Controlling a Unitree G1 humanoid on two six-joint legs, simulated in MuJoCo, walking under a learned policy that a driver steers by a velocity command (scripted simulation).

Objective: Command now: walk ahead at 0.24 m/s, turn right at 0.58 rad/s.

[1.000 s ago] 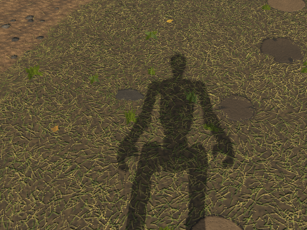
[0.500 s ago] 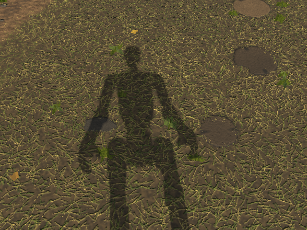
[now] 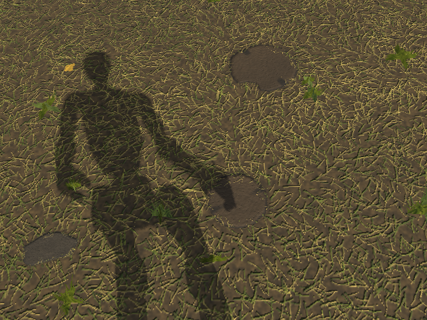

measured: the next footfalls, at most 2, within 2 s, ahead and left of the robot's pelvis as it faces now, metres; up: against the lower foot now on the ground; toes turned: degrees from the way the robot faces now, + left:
left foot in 0.38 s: +0.27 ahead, +0.12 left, +0.00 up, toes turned -17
right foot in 0.70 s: +0.13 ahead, -0.11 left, +0.00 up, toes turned -13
